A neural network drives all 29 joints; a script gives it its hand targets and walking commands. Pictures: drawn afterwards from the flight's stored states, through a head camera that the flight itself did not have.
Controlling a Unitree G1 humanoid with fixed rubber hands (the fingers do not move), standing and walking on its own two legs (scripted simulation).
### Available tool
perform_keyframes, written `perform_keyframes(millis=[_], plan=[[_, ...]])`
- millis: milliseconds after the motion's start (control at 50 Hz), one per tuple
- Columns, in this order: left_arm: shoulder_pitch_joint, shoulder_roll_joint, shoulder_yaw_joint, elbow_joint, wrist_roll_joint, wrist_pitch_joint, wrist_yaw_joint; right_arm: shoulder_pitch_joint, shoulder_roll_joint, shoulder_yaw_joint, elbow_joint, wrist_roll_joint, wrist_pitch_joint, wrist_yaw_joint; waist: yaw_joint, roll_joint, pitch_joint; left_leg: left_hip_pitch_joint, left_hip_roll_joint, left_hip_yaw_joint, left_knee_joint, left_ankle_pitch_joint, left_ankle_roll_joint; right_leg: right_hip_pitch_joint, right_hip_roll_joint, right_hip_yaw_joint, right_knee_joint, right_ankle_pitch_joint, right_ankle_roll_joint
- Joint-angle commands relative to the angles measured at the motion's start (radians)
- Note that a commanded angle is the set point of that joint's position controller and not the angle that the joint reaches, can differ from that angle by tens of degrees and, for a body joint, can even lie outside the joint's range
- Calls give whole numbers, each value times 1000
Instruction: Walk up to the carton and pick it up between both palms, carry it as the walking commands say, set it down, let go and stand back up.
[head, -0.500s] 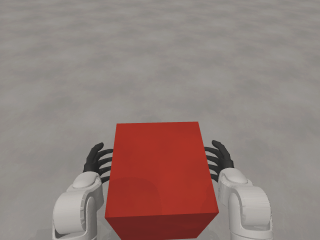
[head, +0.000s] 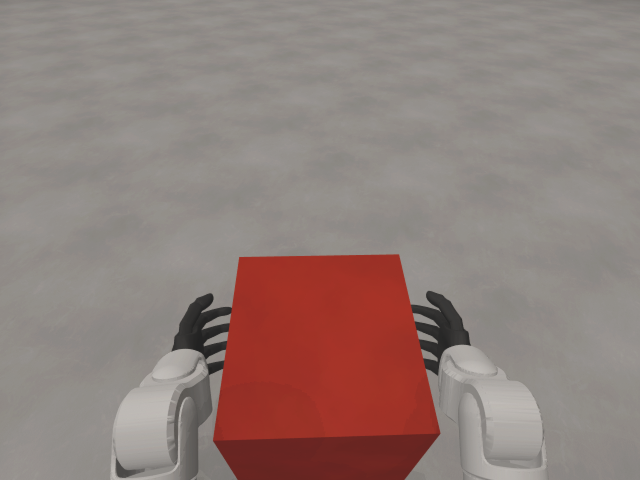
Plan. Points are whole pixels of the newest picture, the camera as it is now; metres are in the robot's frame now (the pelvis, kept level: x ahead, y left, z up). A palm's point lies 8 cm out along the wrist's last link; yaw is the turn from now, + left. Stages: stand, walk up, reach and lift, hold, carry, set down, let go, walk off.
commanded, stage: carry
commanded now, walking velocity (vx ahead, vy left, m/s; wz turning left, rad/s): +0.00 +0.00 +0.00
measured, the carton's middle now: (321, 379) +0.27 +0.00 +0.00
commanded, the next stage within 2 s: hold in 0.68 s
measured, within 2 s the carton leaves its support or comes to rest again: neither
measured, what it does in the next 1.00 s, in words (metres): stands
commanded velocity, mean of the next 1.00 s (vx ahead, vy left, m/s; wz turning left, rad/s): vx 0.00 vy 0.00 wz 0.00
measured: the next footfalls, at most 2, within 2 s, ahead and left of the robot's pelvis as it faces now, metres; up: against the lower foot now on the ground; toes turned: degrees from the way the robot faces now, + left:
none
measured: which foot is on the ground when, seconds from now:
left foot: down 0.00-1.00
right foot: down 0.00-1.00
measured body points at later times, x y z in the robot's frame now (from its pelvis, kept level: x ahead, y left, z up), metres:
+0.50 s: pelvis -0.03 -0.02 +0.00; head -0.05 -0.02 +0.45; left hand +0.24 +0.13 +0.07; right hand +0.24 -0.16 +0.07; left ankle +0.03 +0.10 -0.74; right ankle -0.04 -0.10 -0.74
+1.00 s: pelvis -0.03 -0.01 +0.00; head -0.06 +0.02 +0.45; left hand +0.24 +0.13 +0.02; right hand +0.23 -0.16 +0.03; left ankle +0.03 +0.10 -0.74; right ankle -0.04 -0.10 -0.74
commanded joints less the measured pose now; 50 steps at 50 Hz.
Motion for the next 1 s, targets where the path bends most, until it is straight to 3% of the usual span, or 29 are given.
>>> perform_keyframes(millis=[0,180,660,680,700,720,740,780,820,900,980], plan=[[-420,-820,-565,-120,-285,-37,-141,-412,842,556,-101,274,-33,128,1,-4,-186,69,137,-121,-84,189,5,27,-125,109,-91,178,-24],[-441,-806,-527,-41,-258,-82,-146,-435,825,521,-21,249,-77,133,0,-9,-174,57,132,-118,-97,139,-6,-3,-135,129,-126,133,-30],[-463,-817,-493,98,-213,-250,-189,-456,828,488,117,195,-245,172,-1,0,-222,77,137,-118,-98,206,-6,14,-123,120,-115,183,-31],[-240,-466,-142,449,6,-328,-176,-245,477,137,468,-59,-304,160,69,-140,86,263,-66,-215,-120,72,26,-80,50,236,-208,126,-9],[-296,-379,-209,512,-25,-409,-174,-283,414,158,522,-34,-396,157,32,-154,27,289,-77,-220,-94,103,18,-99,49,245,-204,133,-23],[-326,-435,-305,402,-61,-465,-190,-281,458,237,431,8,-464,167,3,-130,-32,321,-82,-240,-79,168,-2,-69,52,253,-184,215,-20],[-318,-497,-363,349,-71,-498,-203,-285,520,295,387,40,-504,176,7,-102,-107,368,-84,-245,-60,265,-17,-46,55,259,-168,295,-17],[-377,-609,-429,227,-85,-535,-215,-453,647,446,277,126,-554,214,100,-6,-284,383,-84,-223,-40,425,-26,46,75,268,-141,432,-11],[-419,-641,-496,194,-125,-549,-223,-477,643,463,233,129,-570,213,43,6,-307,400,-74,-224,-42,483,-27,52,78,266,-141,461,-5],[-403,-635,-477,272,-122,-533,-213,-446,594,422,328,105,-562,223,22,43,-182,394,-58,-237,-73,359,-33,-13,76,261,-155,276,-28],[-447,-706,-431,400,-107,-512,-213,-531,592,370,419,86,-554,254,11,36,-96,376,-48,-256,-104,175,-42,-29,79,257,-149,151,-48]])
